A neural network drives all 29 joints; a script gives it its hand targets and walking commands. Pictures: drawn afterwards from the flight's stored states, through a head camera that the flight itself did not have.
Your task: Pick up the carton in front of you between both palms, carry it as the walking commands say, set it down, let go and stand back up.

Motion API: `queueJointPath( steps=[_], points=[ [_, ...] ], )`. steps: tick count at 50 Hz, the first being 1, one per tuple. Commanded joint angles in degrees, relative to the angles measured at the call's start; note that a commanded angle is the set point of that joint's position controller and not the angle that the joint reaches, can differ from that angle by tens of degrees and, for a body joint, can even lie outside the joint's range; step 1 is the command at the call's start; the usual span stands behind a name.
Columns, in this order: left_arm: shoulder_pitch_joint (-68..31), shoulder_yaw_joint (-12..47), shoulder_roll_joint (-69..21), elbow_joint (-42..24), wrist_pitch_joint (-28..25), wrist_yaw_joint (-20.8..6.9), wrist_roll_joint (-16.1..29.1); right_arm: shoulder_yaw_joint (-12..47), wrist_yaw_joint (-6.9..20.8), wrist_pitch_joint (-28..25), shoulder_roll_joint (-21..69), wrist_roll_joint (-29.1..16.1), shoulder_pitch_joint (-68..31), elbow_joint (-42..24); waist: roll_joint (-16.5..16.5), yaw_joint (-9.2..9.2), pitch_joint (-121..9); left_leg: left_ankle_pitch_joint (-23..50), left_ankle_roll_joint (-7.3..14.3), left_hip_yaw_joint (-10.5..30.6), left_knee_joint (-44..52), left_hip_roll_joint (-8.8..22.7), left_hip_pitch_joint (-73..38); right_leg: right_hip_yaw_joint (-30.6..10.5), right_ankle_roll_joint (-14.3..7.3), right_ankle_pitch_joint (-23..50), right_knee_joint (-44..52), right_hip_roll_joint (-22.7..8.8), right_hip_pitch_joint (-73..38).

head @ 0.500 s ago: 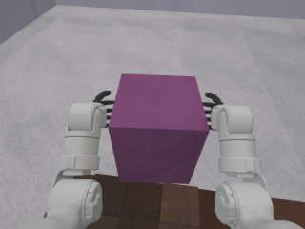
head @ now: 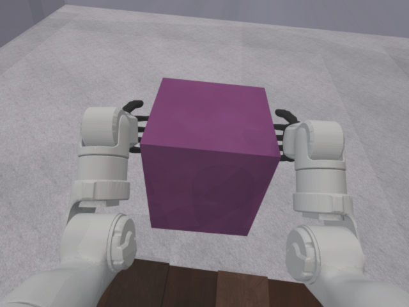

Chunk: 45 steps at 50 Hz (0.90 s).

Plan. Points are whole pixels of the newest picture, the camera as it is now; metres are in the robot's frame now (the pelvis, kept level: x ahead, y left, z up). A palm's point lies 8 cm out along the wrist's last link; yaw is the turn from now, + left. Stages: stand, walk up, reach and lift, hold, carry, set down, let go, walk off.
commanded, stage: carry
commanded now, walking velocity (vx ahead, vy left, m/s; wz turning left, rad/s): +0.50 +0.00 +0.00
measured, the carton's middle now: (206, 159) +0.38 +0.00 +0.08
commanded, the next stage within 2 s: none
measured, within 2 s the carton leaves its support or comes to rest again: neither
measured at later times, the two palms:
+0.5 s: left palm (163, 97) +0.62 +0.12 +0.06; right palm (265, 97) +0.65 -0.18 +0.06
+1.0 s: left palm (171, 34) +0.98 +0.12 +0.09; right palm (252, 39) +0.97 -0.18 +0.09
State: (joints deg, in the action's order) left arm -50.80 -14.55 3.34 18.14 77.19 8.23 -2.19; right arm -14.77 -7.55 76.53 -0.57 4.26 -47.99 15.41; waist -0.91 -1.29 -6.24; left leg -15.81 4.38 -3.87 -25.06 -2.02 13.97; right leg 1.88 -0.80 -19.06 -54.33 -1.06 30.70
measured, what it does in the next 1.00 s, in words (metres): goes down: right foot, then left foot 0.04 m lower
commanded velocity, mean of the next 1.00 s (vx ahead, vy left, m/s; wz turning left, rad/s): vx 0.50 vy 0.00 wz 0.00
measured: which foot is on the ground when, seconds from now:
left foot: down 0.00-0.30, up 0.32-0.74, down 0.76-1.00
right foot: up 0.00-0.26, down 0.28-0.76, up 0.78-1.00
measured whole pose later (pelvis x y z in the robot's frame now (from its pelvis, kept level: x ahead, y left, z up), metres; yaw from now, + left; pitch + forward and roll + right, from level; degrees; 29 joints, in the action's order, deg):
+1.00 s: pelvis +0.60 -0.02 -0.06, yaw +0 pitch +5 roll -1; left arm -50.3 -14.4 1.7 11.0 78.0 8.5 -3.2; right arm -15.6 -8.3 76.9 -1.2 3.1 -48.4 10.1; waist -0.2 -2.5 -1.3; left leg -14.5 7.1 -7.0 -29.6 -2.8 20.3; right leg 0.4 -1.0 -20.9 -66.3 -2.1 37.4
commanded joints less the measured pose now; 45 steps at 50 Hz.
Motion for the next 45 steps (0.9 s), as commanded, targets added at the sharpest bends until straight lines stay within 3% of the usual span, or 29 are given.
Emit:
queueJointPath(
  steps=[1, 5, 9, 11, 12, 13, 14, 15, 16, 17, 19, 21, 24, 27, 29, 34, 35, 36, 37, 38, 39, 40, 41, 42, 43, 44, 45],
  points=[
    [-36.49, 26.06, -68.81, -1.13, -2.65, -13.43, 21.74, 26.65, 13.85, -2.46, 63.33, -24.55, -42.26, -4.09, 7.81, -1.85, -16.84, 17.13, 7.11, 15.70, 7.22, 13.97, -23.76, -0.22, 1.16, 5.81, 1.30, -1.36, 14.01],
    [-35.56, 27.06, -70.52, -2.87, -5.26, -13.51, 20.24, 29.80, 15.08, -5.15, 67.67, -26.53, -43.60, -5.78, 6.80, -2.70, -13.32, 18.24, 6.67, 13.56, 7.24, 12.99, -21.30, 0.41, 0.82, 11.95, 10.15, -1.80, 13.59],
    [-35.42, 29.58, -69.70, -8.14, -6.81, -13.01, 20.12, 34.26, 14.57, -7.31, 69.00, -28.92, -44.58, -11.13, 8.00, -2.78, -11.62, 24.48, 4.75, 9.96, 7.24, 12.19, -17.32, 3.40, -1.18, 17.39, 21.20, -0.45, 3.37],
    [-34.69, 30.90, -68.60, -10.43, -6.93, -12.85, 20.53, 36.08, 13.98, -7.83, 68.77, -29.34, -43.69, -13.38, 8.80, -1.30, -13.56, 34.84, 2.67, 6.77, 2.73, 11.38, -17.68, 5.43, -2.17, 18.44, 25.27, 0.78, -5.19],
    [-33.17, 31.19, -67.86, -10.55, -6.94, -12.86, 20.57, 36.58, 13.75, -7.91, 68.56, -29.18, -42.22, -13.63, 8.41, 0.27, -16.57, 41.78, 0.88, 4.50, -3.67, 10.27, -18.26, 7.41, -2.53, 18.22, 28.10, 2.22, -12.24],
    [-30.34, 31.13, -67.26, -9.92, -7.05, -12.99, 20.30, 37.00, 13.62, -7.85, 68.26, -29.02, -40.36, -13.31, 5.92, 3.14, -21.36, 43.66, -1.23, 1.03, -14.64, 8.30, -15.01, 9.40, -3.01, 19.26, 30.21, 3.19, -24.78],
    [-27.39, 30.78, -66.56, -9.49, -7.29, -13.38, 19.77, 37.37, 13.57, -7.97, 67.78, -28.81, -39.24, -12.93, 3.01, 6.47, -23.53, 35.74, -2.50, 0.71, -25.30, 6.69, -8.37, 6.03, -2.45, 23.52, 32.24, -1.07, -34.89],
    [-26.49, 30.67, -65.13, -8.81, -7.51, -13.67, 19.16, 37.77, 13.58, -7.86, 69.27, -28.38, -38.56, -11.77, -7.02, 4.07, -28.85, 1.99, -3.55, 3.33, -36.72, 2.00, 11.13, -12.87, -7.90, 31.15, 25.69, -14.00, -53.87],
    [-25.15, 31.63, -65.54, -8.38, -8.34, -13.80, 19.50, 37.34, 13.59, -7.72, 69.12, -27.50, -36.43, -11.95, -17.55, 5.08, -32.54, -15.08, -4.31, 4.03, -50.61, -2.92, 23.91, -30.36, -14.94, 26.49, 28.06, -20.70, -60.51],
    [-25.69, 32.92, -67.06, -10.50, -8.75, -14.19, 20.56, 38.04, 13.35, -8.05, 68.65, -27.21, -36.85, -12.73, -13.04, 4.75, -31.63, -13.22, -3.18, 6.84, -52.31, 0.31, 27.28, -28.30, -13.68, 23.87, 28.46, -19.23, -58.59],
    [-31.82, 35.71, -69.67, -18.08, -9.53, -14.80, 23.54, 38.81, 12.79, -9.02, 69.40, -27.01, -37.70, -15.78, -3.71, 4.46, -26.46, -8.77, -3.02, 6.29, -45.57, 3.04, 26.85, -21.01, -10.15, 29.20, 30.45, -16.41, -49.45],
    [-35.25, 38.70, -71.16, -23.35, -10.08, -15.11, 26.31, 39.53, 11.79, -9.58, 69.25, -26.24, -36.16, -18.20, -4.02, 3.95, -25.93, -7.03, -3.26, 5.40, -38.07, 4.17, 24.10, -16.13, -9.21, 28.62, 32.56, -14.75, -44.90],
    [-33.79, 41.50, -70.43, -27.05, -10.56, -15.56, 27.65, 40.78, 10.42, -10.26, 67.90, -23.94, -31.40, -19.93, -5.29, 4.75, -27.06, -2.83, -3.16, 3.17, -34.10, 3.82, 26.39, -11.37, -10.40, 33.63, 30.26, -12.78, -45.92],
    [-30.87, 43.31, -68.28, -27.82, -10.69, -16.02, 27.66, 41.55, 9.84, -10.56, 64.63, -21.67, -28.27, -21.14, -5.34, 5.75, -24.79, 2.94, -3.80, 1.41, -25.54, 3.75, 29.31, -9.14, -11.04, 33.81, 30.18, -11.12, -45.35],
    [-30.40, 44.30, -66.48, -28.04, -10.56, -16.27, 27.70, 41.97, 9.82, -10.44, 62.18, -20.93, -28.39, -22.17, -5.09, 6.27, -22.43, 10.79, -3.50, 0.05, -18.85, 3.22, 27.38, -6.65, -10.46, 36.07, 29.61, -9.28, -42.87],
    [-31.41, 44.15, -60.32, -26.98, -8.69, -15.51, 27.75, 40.45, 10.36, -7.36, 54.51, -20.84, -30.86, -23.46, -3.93, 8.28, -17.60, 25.89, -0.81, -1.38, -2.84, 2.56, 20.90, -4.14, -8.78, 34.31, 26.15, -7.05, -40.93],
    [-31.61, 43.67, -59.23, -25.90, -8.01, -15.27, 27.64, 39.47, 10.51, -6.31, 52.77, -20.57, -31.00, -22.50, -4.24, 7.81, -17.14, 26.42, 0.13, -1.67, -1.52, 2.59, 17.56, -3.56, -8.52, 35.36, 24.14, -7.17, -39.53],
    [-31.93, 43.17, -58.39, -24.58, -7.23, -15.08, 27.73, 38.10, 10.66, -5.24, 51.08, -20.19, -30.82, -20.92, -4.29, 6.01, -17.92, 25.82, 0.83, -2.72, -0.59, 2.04, 11.45, -2.33, -7.63, 39.61, 20.51, -6.74, -37.70],
    [-32.80, 42.50, -57.74, -23.25, -6.40, -14.93, 28.03, 36.50, 10.82, -4.30, 49.55, -19.74, -30.50, -18.90, -3.42, 2.99, -19.53, 24.90, 0.95, -5.26, 0.55, 0.55, 2.19, -0.05, -6.13, 43.70, 14.51, -5.74, -34.24],
    [-34.29, 41.68, -57.12, -21.98, -5.55, -14.79, 28.29, 34.80, 11.01, -3.50, 48.20, -19.42, -30.62, -16.83, -0.50, -0.59, -21.40, 24.15, 0.21, -6.71, 1.99, 0.33, -9.34, 3.21, -4.35, 39.59, 4.96, -3.07, -27.92],
    [-35.71, 40.43, -56.18, -20.46, -4.75, -14.63, 27.85, 33.05, 11.34, -2.67, 47.00, -19.64, -31.33, -15.17, 4.43, -1.64, -22.26, 28.14, -0.61, 1.94, -3.69, 7.39, -21.39, 2.94, -3.01, 16.22, -6.26, -0.80, -13.95],
    [-37.30, 38.78, -57.03, -18.47, -3.47, -14.22, 27.62, 31.66, 11.42, -1.79, 45.67, -20.00, -32.87, -12.33, 14.74, 1.05, -26.76, 40.88, 5.09, 20.50, -11.95, 20.37, -35.66, -1.04, -1.93, -14.07, -14.60, 2.61, 1.39],
    [-38.18, 36.90, -56.28, -17.12, -2.37, -13.66, 27.43, 30.71, 11.51, -1.30, 45.73, -20.74, -33.69, -10.10, 17.59, -2.91, -30.74, 16.21, 14.01, 36.10, -3.76, 25.01, -39.80, -2.29, -1.31, -16.03, -26.58, 5.97, 12.26],
    [-40.90, 36.13, -56.28, -18.02, -1.76, -13.24, 27.20, 30.85, 11.93, -0.92, 48.89, -22.57, -35.23, -10.54, 13.43, -3.05, -26.59, 5.01, 12.78, 35.74, 1.29, 22.34, -33.88, -3.24, -1.99, -11.38, -26.66, 3.00, 15.80],
    [-43.35, 35.06, -57.57, -17.64, -1.42, -12.83, 26.79, 31.02, 12.46, -0.41, 52.01, -24.66, -38.87, -12.05, 7.22, -2.32, -23.29, 7.29, 10.00, 31.23, 2.75, 19.48, -27.24, -3.24, -1.88, -7.36, -23.95, 1.70, 14.37],
    [-43.70, 33.78, -59.50, -17.16, -1.20, -12.41, 26.23, 31.77, 12.83, -0.13, 54.46, -26.36, -43.71, -13.84, 6.58, -1.27, -23.02, 14.73, 9.80, 28.65, 2.24, 19.67, -23.69, -3.06, -1.48, -5.96, -22.86, 0.78, 13.51],
    [-43.71, 32.59, -60.49, -16.66, -1.03, -12.02, 25.36, 32.12, 13.22, 0.08, 57.43, -28.15, -46.12, -14.13, 4.50, -0.23, -22.60, 16.85, 8.75, 24.31, 2.62, 18.39, -19.82, -3.67, -1.14, -3.64, -19.83, -0.67, 11.20]
  ],
)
